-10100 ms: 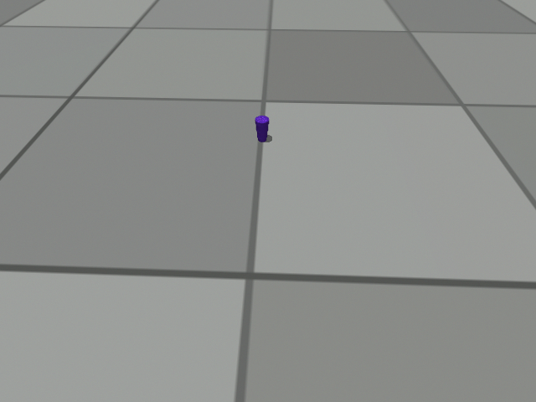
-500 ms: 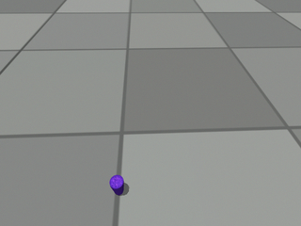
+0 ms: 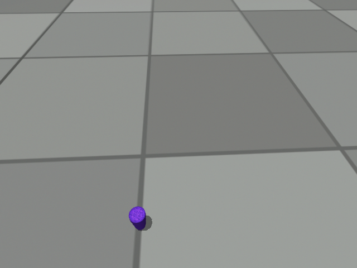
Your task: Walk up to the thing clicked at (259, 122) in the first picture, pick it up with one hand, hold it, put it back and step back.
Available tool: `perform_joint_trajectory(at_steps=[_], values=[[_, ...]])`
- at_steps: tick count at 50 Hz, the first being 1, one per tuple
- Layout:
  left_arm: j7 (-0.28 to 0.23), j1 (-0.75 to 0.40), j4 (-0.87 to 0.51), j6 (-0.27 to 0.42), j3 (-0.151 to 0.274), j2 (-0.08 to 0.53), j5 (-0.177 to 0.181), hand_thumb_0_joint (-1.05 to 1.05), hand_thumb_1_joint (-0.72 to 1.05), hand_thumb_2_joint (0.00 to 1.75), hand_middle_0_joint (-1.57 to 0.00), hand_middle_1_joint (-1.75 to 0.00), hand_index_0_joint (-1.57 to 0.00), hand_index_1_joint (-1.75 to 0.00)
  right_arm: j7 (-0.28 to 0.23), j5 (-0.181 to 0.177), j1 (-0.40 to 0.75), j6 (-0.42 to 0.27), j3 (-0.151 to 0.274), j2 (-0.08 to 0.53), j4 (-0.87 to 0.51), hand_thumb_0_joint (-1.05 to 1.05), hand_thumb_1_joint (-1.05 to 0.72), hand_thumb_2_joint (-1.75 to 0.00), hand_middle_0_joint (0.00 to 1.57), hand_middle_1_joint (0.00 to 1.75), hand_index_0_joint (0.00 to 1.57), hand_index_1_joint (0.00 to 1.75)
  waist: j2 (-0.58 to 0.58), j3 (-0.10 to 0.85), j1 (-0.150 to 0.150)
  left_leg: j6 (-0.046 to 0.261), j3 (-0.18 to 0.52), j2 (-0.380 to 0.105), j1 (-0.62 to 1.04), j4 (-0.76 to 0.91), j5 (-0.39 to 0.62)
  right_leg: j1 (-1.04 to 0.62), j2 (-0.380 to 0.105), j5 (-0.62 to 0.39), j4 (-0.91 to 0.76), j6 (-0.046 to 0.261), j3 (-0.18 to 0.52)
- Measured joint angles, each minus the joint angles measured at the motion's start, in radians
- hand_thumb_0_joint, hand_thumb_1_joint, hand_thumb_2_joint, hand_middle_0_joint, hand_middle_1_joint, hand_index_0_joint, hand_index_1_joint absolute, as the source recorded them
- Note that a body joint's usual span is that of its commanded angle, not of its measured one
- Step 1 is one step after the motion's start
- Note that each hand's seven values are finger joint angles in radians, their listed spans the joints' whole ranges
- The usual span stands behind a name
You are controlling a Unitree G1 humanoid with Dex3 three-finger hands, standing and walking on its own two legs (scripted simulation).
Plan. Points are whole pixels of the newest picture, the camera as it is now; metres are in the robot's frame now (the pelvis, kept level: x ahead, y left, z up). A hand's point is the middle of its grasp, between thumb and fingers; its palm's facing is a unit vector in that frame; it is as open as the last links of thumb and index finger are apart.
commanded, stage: stand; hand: left
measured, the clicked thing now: (138, 219) +0.50 +0.21 -0.71
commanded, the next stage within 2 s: walk up in 0.40 s
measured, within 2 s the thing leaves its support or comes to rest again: neither
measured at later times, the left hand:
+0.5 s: hand out of the picture +0.08 +0.25 -0.16, palm faces +0.00 -0.94 -0.35, open 7.4 cm
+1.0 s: hand out of the picture +0.02 +0.29 -0.18, palm faces -0.07 -0.93 -0.36, open 7.4 cm
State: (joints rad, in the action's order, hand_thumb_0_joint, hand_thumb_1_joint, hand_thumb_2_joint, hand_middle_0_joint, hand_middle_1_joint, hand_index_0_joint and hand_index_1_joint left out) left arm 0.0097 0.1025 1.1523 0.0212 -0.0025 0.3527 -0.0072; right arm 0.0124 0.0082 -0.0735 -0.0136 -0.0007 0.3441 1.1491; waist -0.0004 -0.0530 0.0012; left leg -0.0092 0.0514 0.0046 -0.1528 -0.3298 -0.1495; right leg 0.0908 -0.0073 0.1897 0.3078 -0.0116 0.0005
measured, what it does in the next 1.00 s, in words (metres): walks backwards: left foot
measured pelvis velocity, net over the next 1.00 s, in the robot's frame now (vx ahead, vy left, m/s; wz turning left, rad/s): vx -0.11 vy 0.03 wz -0.03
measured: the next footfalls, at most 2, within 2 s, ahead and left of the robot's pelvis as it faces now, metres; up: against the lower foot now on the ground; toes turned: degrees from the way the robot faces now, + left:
left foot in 0.76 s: -0.02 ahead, +0.13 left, +0.00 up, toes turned -2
right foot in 1.12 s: -0.14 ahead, -0.12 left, +0.00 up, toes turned +0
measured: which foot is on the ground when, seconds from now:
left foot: down 0.00-0.62, up 0.64-0.74, down 0.76-1.00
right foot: down 0.00-0.76, up 0.78-1.00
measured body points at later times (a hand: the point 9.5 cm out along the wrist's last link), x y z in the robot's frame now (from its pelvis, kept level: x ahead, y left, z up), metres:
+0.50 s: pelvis -0.01 -0.01 -0.01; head +0.03 +0.00 +0.44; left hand +0.08 +0.30 -0.14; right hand +0.08 -0.31 -0.14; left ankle +0.02 +0.12 -0.75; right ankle -0.01 -0.13 -0.75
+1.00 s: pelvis -0.11 +0.03 -0.02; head -0.02 +0.05 +0.42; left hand +0.02 +0.34 -0.16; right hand -0.03 -0.29 -0.13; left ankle -0.06 +0.13 -0.75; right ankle -0.16 -0.12 -0.67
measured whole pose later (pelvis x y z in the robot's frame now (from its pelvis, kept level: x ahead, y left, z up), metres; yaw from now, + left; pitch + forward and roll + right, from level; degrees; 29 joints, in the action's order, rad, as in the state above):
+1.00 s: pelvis -0.11 +0.03 -0.02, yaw -2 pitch +0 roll -2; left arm -0.02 0.08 0.89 -0.06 0.06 0.40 -0.01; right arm -0.02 0.03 -0.13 0.03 0.05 0.35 0.92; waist 0.03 -0.21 0.02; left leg 0.03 0.00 -0.01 -0.34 -0.60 -0.25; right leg 0.42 0.10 0.51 1.11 -0.01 0.14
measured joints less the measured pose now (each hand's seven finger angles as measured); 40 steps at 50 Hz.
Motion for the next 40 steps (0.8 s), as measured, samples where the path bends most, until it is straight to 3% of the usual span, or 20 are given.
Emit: perform_joint_trajectory(at_steps=[21,28,31,36,38,40], values=[[0.0,0.0,-0.017,-0.005,0.009,0.0,0.003,0.01,0.91,0.9,-0.21,-0.3,-0.2,-0.3,-0.002,0.0,-0.015,0.005,-0.003,0.005,-0.002,0.0,-0.9,-0.9,0.2,0.3,0.2,0.29,0.002,-0.001,0.003,-0.007,0.003,-0.006,0.0,-0.005,-0.008,0.002,0.006,0.011,0.01,0.008,-0.003],[-0.014,-0.052,-0.104,-0.036,0.047,0.022,0.017,0.01,0.91,0.9,-0.21,-0.3,-0.2,-0.3,-0.006,-0.013,0.038,0.035,0.023,0.034,-0.07,0.0,-0.9,-0.9,0.21,0.3,0.2,0.3,-0.007,-0.104,0.002,-0.004,0.013,-0.008,-0.113,-0.157,-0.044,0.111,0.013,0.048,0.158,0.016,-0.012],[-0.013,-0.068,-0.137,-0.054,0.051,0.028,0.013,0.01,0.91,0.9,-0.21,-0.3,-0.2,-0.3,-0.007,-0.009,0.042,0.048,0.033,0.055,-0.101,0.0,-0.9,-0.9,0.21,0.3,0.2,0.3,-0.016,-0.128,0.002,0.01,0.015,-0.003,-0.169,-0.24,-0.061,0.155,0.011,0.066,0.225,0.016,-0.018],[-0.011,-0.073,-0.184,-0.076,0.057,0.035,-0.009,0.01,0.91,0.9,-0.21,-0.3,-0.2,-0.3,0.0,0.003,-0.003,0.064,0.053,0.067,-0.148,0.0,-0.9,-0.9,0.2,0.3,0.2,0.29,0.013,-0.123,0.007,0.044,-0.012,0.039,-0.196,-0.446,-0.271,0.226,-0.032,0.103,0.337,-0.001,-0.003],[-0.013,-0.072,-0.203,-0.081,0.058,0.042,-0.011,0.01,0.91,0.9,-0.21,-0.3,-0.2,-0.3,0.006,0.004,-0.037,0.057,0.057,0.07,-0.164,0.0,-0.9,-0.9,0.2,0.3,0.2,0.29,0.017,-0.1,0.015,0.051,-0.013,0.026,-0.157,-0.389,-0.197,0.276,-0.037,0.12,0.392,-0.001,-0.001],[-0.025,-0.093,-0.218,-0.086,0.066,0.056,-0.007,0.01,0.91,0.9,-0.21,-0.3,-0.2,-0.3,0.002,0.016,-0.046,0.052,0.061,0.053,-0.166,0.0,-0.9,-0.9,0.2,0.3,0.2,0.29,0.042,-0.121,0.017,0.045,-0.019,0.037,-0.166,-0.398,-0.233,0.328,0.0,0.232,0.519,0.019,0.071]])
